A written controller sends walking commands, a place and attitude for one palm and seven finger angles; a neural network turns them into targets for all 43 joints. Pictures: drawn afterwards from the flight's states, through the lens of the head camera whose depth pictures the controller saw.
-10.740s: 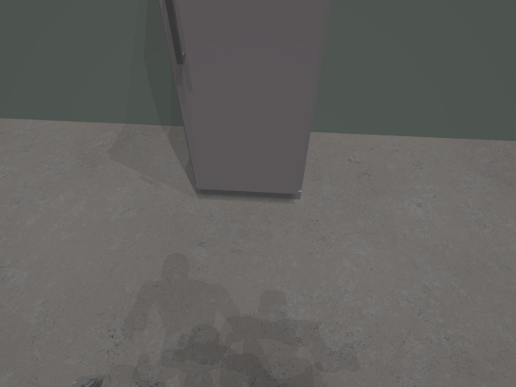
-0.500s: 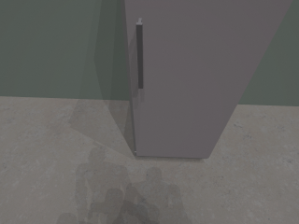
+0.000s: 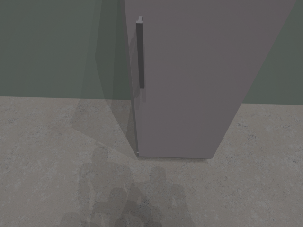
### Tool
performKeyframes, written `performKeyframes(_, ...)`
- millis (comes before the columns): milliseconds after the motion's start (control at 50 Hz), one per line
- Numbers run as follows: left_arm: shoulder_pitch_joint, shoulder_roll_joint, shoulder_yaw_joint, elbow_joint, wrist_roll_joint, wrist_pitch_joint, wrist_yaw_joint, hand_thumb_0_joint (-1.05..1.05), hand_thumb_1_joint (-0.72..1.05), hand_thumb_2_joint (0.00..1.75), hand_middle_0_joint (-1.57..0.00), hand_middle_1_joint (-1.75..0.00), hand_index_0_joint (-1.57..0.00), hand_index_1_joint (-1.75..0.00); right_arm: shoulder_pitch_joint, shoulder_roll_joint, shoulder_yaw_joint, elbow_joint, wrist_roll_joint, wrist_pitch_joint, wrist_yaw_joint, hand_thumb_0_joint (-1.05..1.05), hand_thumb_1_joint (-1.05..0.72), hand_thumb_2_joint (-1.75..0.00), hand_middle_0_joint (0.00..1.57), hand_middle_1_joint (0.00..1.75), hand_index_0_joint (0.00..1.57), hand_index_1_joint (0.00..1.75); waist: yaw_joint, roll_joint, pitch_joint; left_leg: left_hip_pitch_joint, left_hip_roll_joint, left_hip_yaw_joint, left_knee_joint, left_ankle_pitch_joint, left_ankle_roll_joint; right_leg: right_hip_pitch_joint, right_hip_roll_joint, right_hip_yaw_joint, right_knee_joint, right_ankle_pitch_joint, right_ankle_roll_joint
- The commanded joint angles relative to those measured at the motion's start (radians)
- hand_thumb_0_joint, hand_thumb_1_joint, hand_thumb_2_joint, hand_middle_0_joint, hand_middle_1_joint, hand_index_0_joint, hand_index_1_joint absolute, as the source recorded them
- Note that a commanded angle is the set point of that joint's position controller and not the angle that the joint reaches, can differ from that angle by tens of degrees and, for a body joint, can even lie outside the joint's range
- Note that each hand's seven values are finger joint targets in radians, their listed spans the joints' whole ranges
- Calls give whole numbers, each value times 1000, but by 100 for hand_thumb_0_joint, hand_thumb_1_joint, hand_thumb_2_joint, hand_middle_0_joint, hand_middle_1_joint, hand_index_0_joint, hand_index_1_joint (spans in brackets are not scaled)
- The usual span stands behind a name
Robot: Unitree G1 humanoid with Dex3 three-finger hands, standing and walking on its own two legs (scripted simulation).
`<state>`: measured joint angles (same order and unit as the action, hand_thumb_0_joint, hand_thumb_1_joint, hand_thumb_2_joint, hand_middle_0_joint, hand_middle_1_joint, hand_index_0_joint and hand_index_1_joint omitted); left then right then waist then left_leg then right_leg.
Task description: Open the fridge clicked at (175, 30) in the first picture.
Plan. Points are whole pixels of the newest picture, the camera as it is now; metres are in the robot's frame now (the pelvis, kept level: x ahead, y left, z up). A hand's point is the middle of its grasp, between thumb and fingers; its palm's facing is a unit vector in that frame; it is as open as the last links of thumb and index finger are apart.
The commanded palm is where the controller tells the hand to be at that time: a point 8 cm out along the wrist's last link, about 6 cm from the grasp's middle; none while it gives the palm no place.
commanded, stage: look again from close up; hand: left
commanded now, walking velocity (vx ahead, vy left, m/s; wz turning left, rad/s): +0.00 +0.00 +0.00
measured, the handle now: (141, 56) +0.64 +0.07 +0.12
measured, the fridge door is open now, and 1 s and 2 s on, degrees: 0 0 0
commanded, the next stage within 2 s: shuffle to correct the standing spot in 0.06 s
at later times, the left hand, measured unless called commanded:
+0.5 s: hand out of the picture -0.02 +0.14 -0.18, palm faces +0.06 -0.98 -0.17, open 7.3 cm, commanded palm none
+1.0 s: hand (111, 210) +0.21 +0.15 -0.17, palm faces +0.02 -0.98 -0.21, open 7.2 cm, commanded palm none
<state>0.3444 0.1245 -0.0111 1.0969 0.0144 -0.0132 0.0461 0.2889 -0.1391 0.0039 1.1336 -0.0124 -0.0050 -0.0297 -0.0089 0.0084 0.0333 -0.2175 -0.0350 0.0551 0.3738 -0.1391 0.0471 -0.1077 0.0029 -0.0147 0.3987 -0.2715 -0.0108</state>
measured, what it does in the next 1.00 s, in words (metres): walks ahead: left foot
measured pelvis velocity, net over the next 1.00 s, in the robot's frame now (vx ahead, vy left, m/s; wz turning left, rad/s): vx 0.17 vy -0.05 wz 0.00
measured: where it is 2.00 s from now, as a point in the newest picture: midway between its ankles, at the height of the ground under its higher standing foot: outside the picture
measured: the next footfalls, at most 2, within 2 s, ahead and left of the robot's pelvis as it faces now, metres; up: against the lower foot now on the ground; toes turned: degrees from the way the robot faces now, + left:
left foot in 0.70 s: +0.16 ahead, +0.09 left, +0.00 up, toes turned +8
right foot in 1.08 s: +0.29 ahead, -0.21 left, +0.00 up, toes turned -6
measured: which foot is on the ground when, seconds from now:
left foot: down 0.00-0.50, up 0.52-0.68, down 0.70-1.00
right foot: down 0.00-0.70, up 0.72-1.00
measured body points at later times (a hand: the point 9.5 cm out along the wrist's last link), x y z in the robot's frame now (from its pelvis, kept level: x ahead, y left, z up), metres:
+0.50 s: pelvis +0.04 -0.02 -0.01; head +0.04 -0.03 +0.44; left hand -0.02 +0.19 -0.17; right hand +0.01 -0.23 -0.17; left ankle +0.04 +0.09 -0.74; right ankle -0.03 -0.11 -0.74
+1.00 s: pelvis +0.17 -0.05 +0.00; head +0.20 -0.05 +0.44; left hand +0.21 +0.20 -0.16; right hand +0.14 -0.26 -0.16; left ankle +0.12 +0.08 -0.74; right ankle +0.23 -0.19 -0.71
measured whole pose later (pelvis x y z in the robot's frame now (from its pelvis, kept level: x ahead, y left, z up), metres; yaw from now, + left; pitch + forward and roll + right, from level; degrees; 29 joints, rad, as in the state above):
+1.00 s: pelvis +0.17 -0.05 +0.00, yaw +0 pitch +1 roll +0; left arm 0.24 0.18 0.08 1.01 0.04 0.02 0.00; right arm 0.33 -0.11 -0.04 1.10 -0.04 -0.03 -0.04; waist -0.03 0.01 0.06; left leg -0.16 0.08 0.12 0.46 -0.31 -0.02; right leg -0.47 -0.10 -0.07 0.74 -0.27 0.01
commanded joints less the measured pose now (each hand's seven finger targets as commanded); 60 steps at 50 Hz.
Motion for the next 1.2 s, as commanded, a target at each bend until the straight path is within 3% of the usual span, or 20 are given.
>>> performKeyframes(0,96,91,18,-14,-3,-11,2,0,90,90,-20,-30,-20,-30,66,-96,-15,-21,4,-12,-2,0,-90,-90,20,30,20,30,3,-20,42,53,130,-135,-69,9,-12,-101,-101,89,-95,71,-22)
performKeyframes(140,100,96,17,-11,-3,-14,3,0,90,90,-20,-30,-20,-30,66,-97,-14,-21,5,-14,-4,0,-90,-90,20,30,20,30,5,-25,39,55,128,-132,-48,57,-9,-90,-104,90,-100,99,-22)
performKeyframes(320,156,64,35,-4,12,5,-25,0,90,90,-20,-30,-20,-30,79,-111,-40,-29,-9,-4,-4,0,-90,-90,20,30,20,30,11,36,134,-84,183,-222,-124,-467,34,-186,-49,57,11,-229,-43)
performKeyframes(440,221,67,48,8,10,-11,-28,0,90,90,-20,-30,-20,-30,63,-77,-41,-63,-3,-24,-6,0,-90,-90,20,30,20,30,36,-93,103,-182,132,-119,95,-267,27,-62,-107,169,-59,-164,-91)
performKeyframes(480,263,99,61,20,8,-17,-17,0,90,90,-20,-30,-20,-30,14,-44,-31,-88,-6,-33,-2,0,-90,-90,20,30,20,30,46,-208,116,-322,63,29,328,-204,-11,59,-232,313,-132,17,-157)
performKeyframes(560,292,97,68,38,23,-31,-4,0,90,90,-20,-30,-20,-30,-82,-36,-40,-124,-4,-42,4,0,-90,-90,20,30,20,30,57,-84,121,-475,106,24,521,-397,-10,208,-292,267,-48,546,-246)
performKeyframes(600,238,104,65,31,23,-33,-4,0,90,90,-20,-30,-20,-30,-47,-30,-42,-121,0,-45,4,0,-90,-90,20,30,20,30,13,-93,96,-338,103,40,378,-336,-3,138,-254,195,12,609,-206)
performKeyframes(640,156,98,59,17,9,-27,-16,0,90,90,-20,-30,-20,-30,145,-27,-45,-51,-6,-47,-5,0,-90,-90,20,30,20,30,-85,-93,26,45,41,107,161,-84,6,-57,-133,57,201,626,-127)
performKeyframes(660,166,73,59,-2,2,-23,-24,0,90,90,-20,-30,-20,-30,267,-104,-63,-11,-17,-51,-18,0,-90,-90,20,30,20,30,-116,13,-36,276,188,-104,94,38,67,-264,-62,18,423,431,-71)
performKeyframes(680,160,24,50,-36,-6,-25,-31,0,90,90,-20,-30,-20,-30,351,-205,-83,4,-25,-50,-25,0,-90,-90,20,30,20,30,-119,256,-69,346,492,-478,-54,148,200,-454,25,-60,715,-188,-24)
performKeyframes(700,113,65,60,-53,17,-22,-27,0,90,90,-20,-30,-20,-30,321,-206,-77,2,-14,-41,-21,0,-90,-90,20,30,20,30,-103,128,-14,223,528,-487,-112,57,227,-465,-9,24,826,-282,-49)
performKeyframes(740,45,46,63,-63,25,-10,-36,0,90,90,-20,-30,-20,-30,192,-140,-61,-34,-14,-49,-25,0,-90,-90,20,30,20,30,-54,61,142,34,497,-433,-157,-19,205,-533,-86,55,863,-170,-27)
performKeyframes(820,83,6,68,-60,19,20,-60,0,90,90,-20,-30,-20,-30,84,-130,-56,-65,-15,-63,-24,0,-90,-90,20,30,20,30,14,92,57,-46,355,-136,-149,28,127,-405,-114,4,646,-36,13)
performKeyframes(940,-48,39,78,-113,17,21,-68,0,90,90,-20,-30,-20,-30,76,-160,-88,-75,-24,-36,-15,0,-90,-90,20,30,20,30,-12,137,81,-69,325,-73,-101,-32,86,-288,-78,-97,293,20,33)
performKeyframes(1000,16,82,91,-98,16,9,-66,0,90,90,-20,-30,-20,-30,73,-170,-97,-75,-25,-20,-9,0,-90,-90,20,30,20,30,26,83,13,-74,277,-34,57,-55,29,-90,-28,-142,107,101,26)
performKeyframes(1020,86,126,100,-77,17,-5,-56,0,90,90,-20,-30,-20,-30,97,-136,-87,-72,-19,-17,-3,0,-90,-90,20,30,20,30,61,-6,-34,-133,207,23,215,-86,-13,53,-94,-53,31,163,8)
performKeyframes(1040,112,224,111,-66,19,-25,-34,0,90,90,-20,-30,-20,-30,142,-34,-62,-81,-10,-16,5,0,-90,-90,20,30,20,30,56,-267,-108,-264,94,94,430,-317,-67,174,-328,216,-27,386,-71)
performKeyframes(1060,104,242,98,-73,3,-23,-25,0,90,90,-20,-30,-20,-30,112,-40,-54,-101,1,-5,-5,0,-90,-90,20,30,20,30,56,-210,-140,-189,104,6,516,-496,-67,88,-411,237,-48,597,-141)
performKeyframes(1100,-57,263,102,-100,12,-28,-16,0,90,90,-20,-30,-20,-30,85,-97,-70,-93,9,5,-9,0,-90,-90,20,30,20,30,21,-275,-84,-172,127,-42,563,-464,-61,-17,-378,196,-11,744,-177)
performKeyframes(1180,-79,223,103,-110,19,7,3,0,90,90,-20,-30,-20,-30,41,-66,-65,-87,2,29,-6,0,-90,-90,20,30,20,30,40,-180,-70,-216,82,-25,565,-405,-85,18,-371,123,43,908,-183)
